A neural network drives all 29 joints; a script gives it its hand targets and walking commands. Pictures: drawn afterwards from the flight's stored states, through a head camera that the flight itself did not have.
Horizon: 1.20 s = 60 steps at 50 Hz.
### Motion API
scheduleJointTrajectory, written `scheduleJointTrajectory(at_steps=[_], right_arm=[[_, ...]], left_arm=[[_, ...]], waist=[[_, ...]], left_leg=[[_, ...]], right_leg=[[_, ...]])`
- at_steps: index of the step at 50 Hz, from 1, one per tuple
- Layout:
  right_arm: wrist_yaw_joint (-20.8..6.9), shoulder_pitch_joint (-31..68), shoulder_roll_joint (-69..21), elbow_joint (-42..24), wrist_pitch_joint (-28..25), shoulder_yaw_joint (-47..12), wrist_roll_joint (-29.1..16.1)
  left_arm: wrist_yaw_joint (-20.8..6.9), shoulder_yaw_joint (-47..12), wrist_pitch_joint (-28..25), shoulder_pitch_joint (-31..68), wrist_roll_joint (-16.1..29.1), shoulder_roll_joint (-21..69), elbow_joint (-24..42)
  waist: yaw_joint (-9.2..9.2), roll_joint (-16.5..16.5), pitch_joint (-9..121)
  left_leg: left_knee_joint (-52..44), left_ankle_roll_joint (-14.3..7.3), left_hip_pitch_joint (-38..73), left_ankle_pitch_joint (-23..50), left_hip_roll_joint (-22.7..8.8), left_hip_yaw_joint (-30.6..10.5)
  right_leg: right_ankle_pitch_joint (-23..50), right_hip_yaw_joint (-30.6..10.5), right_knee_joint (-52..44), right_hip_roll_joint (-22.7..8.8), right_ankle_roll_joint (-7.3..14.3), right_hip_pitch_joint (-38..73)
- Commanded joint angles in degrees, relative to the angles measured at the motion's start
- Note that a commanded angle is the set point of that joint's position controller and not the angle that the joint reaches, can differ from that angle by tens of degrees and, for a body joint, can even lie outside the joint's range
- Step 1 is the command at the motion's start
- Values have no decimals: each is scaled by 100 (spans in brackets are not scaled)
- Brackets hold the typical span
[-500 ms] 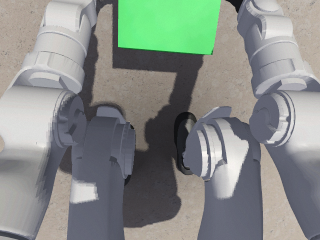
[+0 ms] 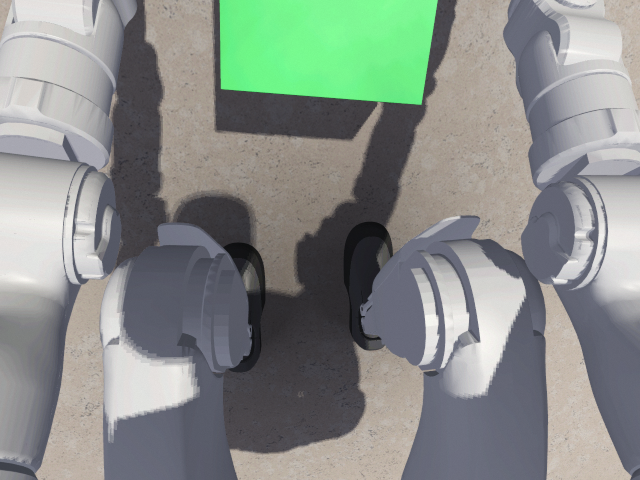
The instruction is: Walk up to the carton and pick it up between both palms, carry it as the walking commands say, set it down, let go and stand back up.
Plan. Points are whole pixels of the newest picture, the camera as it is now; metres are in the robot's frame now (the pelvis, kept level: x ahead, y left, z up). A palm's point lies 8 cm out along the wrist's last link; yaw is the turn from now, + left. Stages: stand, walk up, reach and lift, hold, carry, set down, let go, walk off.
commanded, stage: set down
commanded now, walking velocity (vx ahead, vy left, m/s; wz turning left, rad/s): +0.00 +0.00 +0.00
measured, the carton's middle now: out of the picture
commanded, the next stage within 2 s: let go in 1.54 s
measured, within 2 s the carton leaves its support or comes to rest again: neither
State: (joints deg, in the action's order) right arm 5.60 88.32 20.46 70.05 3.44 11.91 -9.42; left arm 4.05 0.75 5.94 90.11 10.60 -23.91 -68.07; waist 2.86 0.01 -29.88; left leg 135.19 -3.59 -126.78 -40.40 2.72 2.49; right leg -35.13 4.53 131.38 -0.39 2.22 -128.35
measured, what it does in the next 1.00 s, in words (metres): rises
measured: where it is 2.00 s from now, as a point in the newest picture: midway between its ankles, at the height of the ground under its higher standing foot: (305, 316)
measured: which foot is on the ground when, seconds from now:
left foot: down 0.00-1.00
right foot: down 0.00-1.00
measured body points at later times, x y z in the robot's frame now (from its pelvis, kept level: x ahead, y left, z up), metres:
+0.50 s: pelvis -0.01 +0.00 +0.07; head +0.37 +0.00 +0.29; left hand +0.60 +0.15 -0.09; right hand +0.57 -0.21 -0.08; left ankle +0.08 +0.10 -0.31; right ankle +0.11 -0.11 -0.31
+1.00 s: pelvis -0.02 +0.00 +0.19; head +0.37 +0.00 +0.42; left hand +0.61 +0.15 +0.06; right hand +0.57 -0.21 +0.06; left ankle +0.08 +0.10 -0.31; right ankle +0.11 -0.11 -0.31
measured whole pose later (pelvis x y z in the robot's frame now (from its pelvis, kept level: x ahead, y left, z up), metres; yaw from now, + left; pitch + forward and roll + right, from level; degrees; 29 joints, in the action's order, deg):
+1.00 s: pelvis -0.02 +0.00 +0.19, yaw +0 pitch +32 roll -1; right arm 8.6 88.6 20.3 45.2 20.4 13.7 -7.7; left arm 5.8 7.3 20.9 92.4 7.5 -25.2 -49.1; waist 3.8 -0.3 -30.0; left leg 97.1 -2.2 -97.7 -31.0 4.0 0.4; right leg -26.6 0.4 94.1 3.0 0.1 -99.2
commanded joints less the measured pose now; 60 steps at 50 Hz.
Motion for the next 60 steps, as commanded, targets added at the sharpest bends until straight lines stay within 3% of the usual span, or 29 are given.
scheduleJointTrajectory(at_steps=[1, 6, 12, 13, 16, 18, 19, 22, 25, 27, 29, 35, 36, 40, 43, 46, 47, 51, 53, 56, 60], right_arm=[[4, 1945, 829, -954, -94, -76, -96], [116, 1800, 821, -958, 90, -107, -123], [332, 1933, 999, -1708, 209, -22, -36], [360, 1964, 946, -1859, 262, -73, -90], [427, 1972, 1022, -2105, 411, -35, -22], [433, 2005, 1000, -2290, 520, -45, -21], [419, 2018, 908, -2376, 564, -89, -97], [384, 1898, 841, -2276, 708, -28, -5], [360, 1800, 775, -2136, 815, 15, 5], [350, 1865, 758, -2352, 864, 42, 5], [365, 1888, 902, -2444, 912, 156, 63], [374, 2071, 925, -2885, 1178, 213, 130], [365, 2050, 961, -2977, 1205, 227, 117], [357, 1976, 1016, -3078, 1360, 303, 230], [333, 1897, 914, -3149, 1463, 294, 206], [322, 1862, 898, -3400, 1492, 266, 179], [304, 1878, 884, -3275, 1516, 266, 198], [329, 1811, 913, -3485, 1588, 278, 237], [323, 1718, 860, -3357, 1620, 284, 245], [336, 1799, 749, -3624, 1589, 169, 204], [336, 1614, 706, -3493, 1567, 270, 252]], left_arm=[[35, -1, -144, 2428, 88, -429, 1018], [170, 266, -4, 2232, -152, -741, 837], [301, 345, 120, 2342, -171, -797, 1406], [325, 335, 157, 2395, -178, -850, 1577], [357, 274, 312, 2429, -25, -753, 1801], [359, 256, 411, 2375, 24, -726, 1831], [351, 225, 454, 2378, 29, -687, 1838], [297, 351, 557, 2285, -48, -698, 1699], [261, 419, 633, 2253, -154, -715, 1642], [247, 471, 659, 2379, -207, -799, 1950], [256, 449, 726, 2452, -187, -764, 2115], [261, 529, 1010, 2527, -212, -828, 2253], [264, 541, 1031, 2603, -228, -825, 2538], [250, 606, 1188, 2497, -246, -808, 2532], [242, 705, 1259, 2455, -346, -909, 2528], [213, 710, 1275, 2475, -328, -858, 2942], [201, 719, 1307, 2325, -328, -812, 2575], [165, 812, 1357, 2271, -342, -926, 2848], [132, 884, 1363, 2119, -416, -920, 2597], [78, 911, 1302, 2134, -415, -940, 2762], [10, 954, 1249, 2024, -473, -967, 2730]], waist=[[407, -394, 6716], [181, -423, 7553], [276, -402, 9021], [217, -414, 9259], [387, -304, 9733], [414, -212, 9734], [340, -314, 9737], [352, -234, 9482], [266, -374, 9547], [253, -382, 9843], [366, -412, 10195], [385, -381, 10583], [385, -465, 10863], [462, -428, 11027], [352, -517, 11217], [404, -464, 11684], [350, -412, 11404], [344, -248, 11875], [271, -267, 11556], [179, -100, 11666], [196, -150, 11533]], left_leg=[[-1132, 337, 3004, 2831, -4, -704], [-1272, 286, 3470, 2697, 9, -541], [-1490, 259, 3925, 2861, 95, -335], [-1555, 249, 4051, 2913, 95, -317], [-1739, 261, 4283, 2972, 153, -308], [-1906, 249, 4284, 2867, 157, -296], [-1989, 233, 4368, 2896, 152, -292], [-2248, 213, 4382, 2772, 167, -284], [-2499, 212, 4563, 2772, 183, -260], [-2648, 216, 4809, 2830, 204, -249], [-2780, 219, 5130, 2977, 212, -283], [-3422, 214, 5806, 2868, 229, -339], [-3497, 253, 5951, 3028, 232, -351], [-3894, 271, 6291, 3046, 245, -368], [-4197, 275, 6653, 3194, 237, -395], [-4439, 300, 6964, 3536, 258, -393], [-4565, 281, 6893, 3468, 262, -411], [-4988, 296, 7152, 3611, 297, -380], [-5208, 284, 7056, 3532, 309, -337], [-5514, 253, 7097, 3592, 352, -306], [-6042, 271, 7345, 3627, 345, -316]], right_leg=[[2820, -582, -766, 169, -265, 3269], [2739, -537, -967, 215, -296, 3869], [3072, -405, -1246, 308, -271, 4665], [3119, -397, -1291, 316, -270, 4770], [3233, -288, -1443, 343, -248, 5107], [3150, -271, -1593, 341, -243, 5157], [3120, -266, -1672, 343, -232, 5084], [2902, -242, -1936, 364, -254, 4931], [2884, -274, -2186, 381, -246, 5004], [2877, -255, -2323, 402, -260, 5075], [2980, -216, -2452, 430, -240, 5206], [2654, -114, -3057, 473, -266, 5340], [2843, -135, -3131, 470, -238, 5545], [2800, -94, -3555, 499, -249, 5663], [2864, -123, -3838, 509, -272, 5796], [3287, -166, -4108, 531, -275, 6328], [3167, -162, -4233, 514, -284, 6218], [3566, -224, -4625, 528, -321, 7099], [3588, -292, -4848, 508, -330, 7249], [3856, -389, -5149, 496, -349, 7815], [4012, -440, -5629, 485, -367, 8307]])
